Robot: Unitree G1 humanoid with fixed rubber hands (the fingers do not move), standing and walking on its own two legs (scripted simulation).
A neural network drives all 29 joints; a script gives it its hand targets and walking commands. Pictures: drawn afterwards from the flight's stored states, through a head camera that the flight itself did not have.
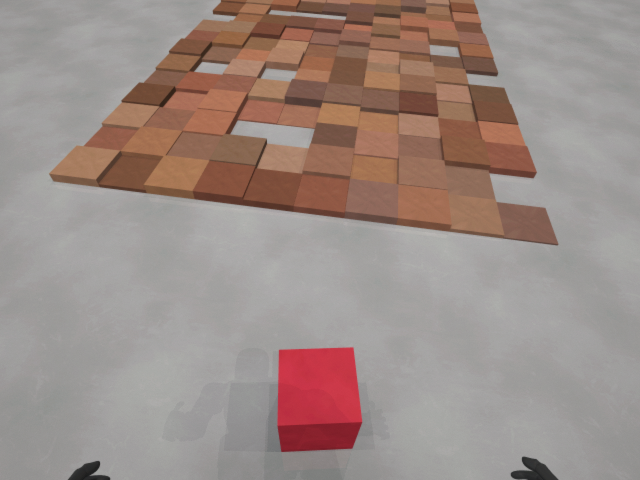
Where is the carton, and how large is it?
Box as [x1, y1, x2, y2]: [277, 347, 361, 451]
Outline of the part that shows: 352,347 279,350 277,425 281,451 352,447 361,423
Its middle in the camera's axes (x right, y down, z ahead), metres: -0.01 +0.46 +1.11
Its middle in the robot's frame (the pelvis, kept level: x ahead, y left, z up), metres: +0.45 -0.02 -0.66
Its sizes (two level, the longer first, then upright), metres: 0.210 0.200 0.250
